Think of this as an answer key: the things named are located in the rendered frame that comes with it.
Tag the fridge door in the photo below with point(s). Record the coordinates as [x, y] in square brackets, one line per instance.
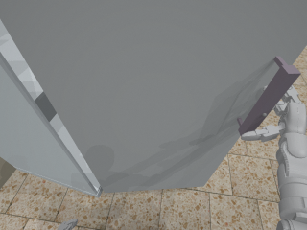
[150, 90]

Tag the robot right hand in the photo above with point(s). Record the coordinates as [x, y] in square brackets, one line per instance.
[291, 110]

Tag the handle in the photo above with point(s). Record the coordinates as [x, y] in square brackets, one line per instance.
[279, 85]

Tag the right robot upper arm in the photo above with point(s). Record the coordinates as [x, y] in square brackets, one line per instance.
[289, 224]

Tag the robot right forearm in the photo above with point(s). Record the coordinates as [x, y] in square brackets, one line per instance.
[292, 176]

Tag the robot left hand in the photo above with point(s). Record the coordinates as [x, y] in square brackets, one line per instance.
[69, 225]

